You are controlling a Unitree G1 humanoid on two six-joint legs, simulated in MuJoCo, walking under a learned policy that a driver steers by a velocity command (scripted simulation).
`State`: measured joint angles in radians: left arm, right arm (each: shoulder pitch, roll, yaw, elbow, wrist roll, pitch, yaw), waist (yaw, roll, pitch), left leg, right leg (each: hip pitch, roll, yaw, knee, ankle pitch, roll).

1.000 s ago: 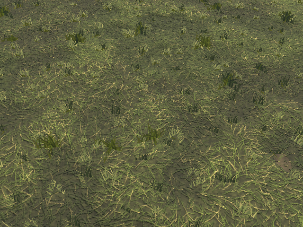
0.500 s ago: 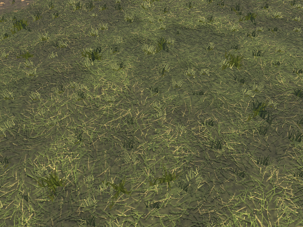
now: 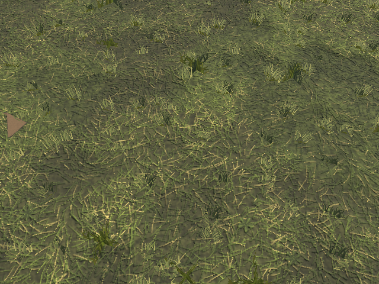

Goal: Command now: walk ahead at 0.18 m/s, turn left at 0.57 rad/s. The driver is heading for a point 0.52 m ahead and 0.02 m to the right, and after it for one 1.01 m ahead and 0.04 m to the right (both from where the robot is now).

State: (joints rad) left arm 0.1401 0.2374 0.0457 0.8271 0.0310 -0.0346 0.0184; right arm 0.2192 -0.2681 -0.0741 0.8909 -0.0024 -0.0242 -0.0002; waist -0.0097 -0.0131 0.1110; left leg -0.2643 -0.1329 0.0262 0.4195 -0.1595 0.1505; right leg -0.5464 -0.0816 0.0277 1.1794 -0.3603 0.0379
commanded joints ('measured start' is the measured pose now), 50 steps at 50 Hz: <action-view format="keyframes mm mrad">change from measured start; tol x32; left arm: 1 151 67 15 -20 3 32 0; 50 -160 87 3 -111 0 10 -68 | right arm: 1 45 -147 -31 -57 -3 -16 -4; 50 250 -107 25 138 -18 -56 -9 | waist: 1 43 31 -184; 50 -58 130 40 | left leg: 1 118 254 -198 -62 883 113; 18 139 231 -388 124 600 -10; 21 -68 -34 -158 522 -547 -117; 36 196 66 22 -24 -200 -85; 40 298 501 -609 -395 -623 125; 50 284 327 -209 -322 69 57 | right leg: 1 8 14 -25 -71 63 24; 17 190 90 -2 -602 72 -58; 21 508 -361 481 -809 1007 -343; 36 236 -88 245 -992 -290 -208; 41 -209 63 5 -362 -19 -93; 50 -116 32 -91 -426 170 -40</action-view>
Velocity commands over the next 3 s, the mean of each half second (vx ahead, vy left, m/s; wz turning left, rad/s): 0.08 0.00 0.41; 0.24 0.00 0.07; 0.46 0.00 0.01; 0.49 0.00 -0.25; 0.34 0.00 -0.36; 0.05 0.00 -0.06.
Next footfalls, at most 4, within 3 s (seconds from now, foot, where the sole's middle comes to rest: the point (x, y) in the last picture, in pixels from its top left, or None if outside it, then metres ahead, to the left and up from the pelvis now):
0.38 right None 0.20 -0.13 -0.77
0.76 left None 0.09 0.04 -0.77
1.14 right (230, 280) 0.42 -0.12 -0.77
1.66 left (158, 208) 0.68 0.13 -0.77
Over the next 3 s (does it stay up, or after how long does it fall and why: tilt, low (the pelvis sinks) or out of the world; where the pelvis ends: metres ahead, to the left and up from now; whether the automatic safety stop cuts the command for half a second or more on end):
stays up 0.98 0.04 0.01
